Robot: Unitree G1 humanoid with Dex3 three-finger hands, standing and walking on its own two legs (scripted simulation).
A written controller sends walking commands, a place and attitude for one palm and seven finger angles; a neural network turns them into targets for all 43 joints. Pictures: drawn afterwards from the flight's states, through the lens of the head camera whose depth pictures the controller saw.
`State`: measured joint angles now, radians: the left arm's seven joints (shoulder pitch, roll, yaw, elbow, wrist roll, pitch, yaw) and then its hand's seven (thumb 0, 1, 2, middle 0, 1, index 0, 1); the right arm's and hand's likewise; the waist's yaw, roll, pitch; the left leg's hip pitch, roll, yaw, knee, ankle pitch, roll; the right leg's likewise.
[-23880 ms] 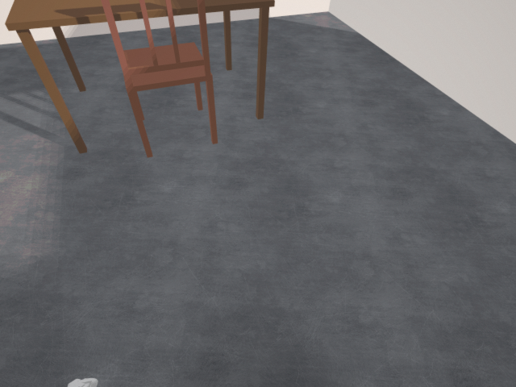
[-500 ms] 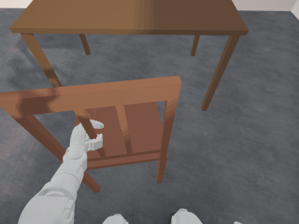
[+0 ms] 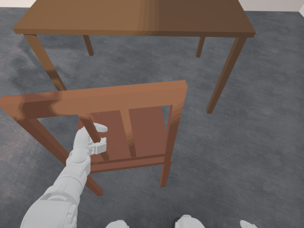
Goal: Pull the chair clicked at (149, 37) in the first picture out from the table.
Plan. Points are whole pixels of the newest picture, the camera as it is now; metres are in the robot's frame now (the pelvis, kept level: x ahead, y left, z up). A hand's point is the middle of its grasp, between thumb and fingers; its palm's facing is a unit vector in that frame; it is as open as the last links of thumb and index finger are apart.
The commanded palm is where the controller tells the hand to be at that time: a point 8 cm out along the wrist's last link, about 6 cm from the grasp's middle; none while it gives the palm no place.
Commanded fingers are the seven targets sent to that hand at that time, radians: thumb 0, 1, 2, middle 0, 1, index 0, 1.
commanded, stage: step backward, pulling the chair out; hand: left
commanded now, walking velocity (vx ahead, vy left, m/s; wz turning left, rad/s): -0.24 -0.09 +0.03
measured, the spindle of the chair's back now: (96, 139) +0.37 +0.19 -0.06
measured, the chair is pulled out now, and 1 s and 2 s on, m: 0.45 0.47 0.47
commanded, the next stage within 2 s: stop walking, hand still on the chair in 0.32 s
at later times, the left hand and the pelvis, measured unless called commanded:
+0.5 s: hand (102, 144) +0.35 +0.17 -0.05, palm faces +0.12 -0.97 -0.23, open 5.6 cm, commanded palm +0.33 +0.21 -0.03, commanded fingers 0.00 0.90 0.90 -0.50 -1.45 -0.50 -1.45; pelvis +0.00 +0.00 +0.00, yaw +0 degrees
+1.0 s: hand (102, 148) +0.34 +0.17 -0.05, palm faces +0.11 -0.97 -0.23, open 5.6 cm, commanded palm +0.32 +0.21 -0.03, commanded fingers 0.00 0.90 0.90 -0.50 -1.45 -0.50 -1.45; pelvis +0.05 +0.00 +0.01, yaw -1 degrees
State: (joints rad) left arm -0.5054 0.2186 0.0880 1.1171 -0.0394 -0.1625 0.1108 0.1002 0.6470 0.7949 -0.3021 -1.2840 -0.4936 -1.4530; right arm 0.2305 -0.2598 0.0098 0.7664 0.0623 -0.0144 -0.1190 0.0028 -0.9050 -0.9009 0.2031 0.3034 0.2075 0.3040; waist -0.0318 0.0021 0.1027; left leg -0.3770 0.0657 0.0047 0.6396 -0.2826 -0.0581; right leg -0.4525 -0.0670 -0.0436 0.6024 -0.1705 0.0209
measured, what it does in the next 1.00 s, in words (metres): shifts its weight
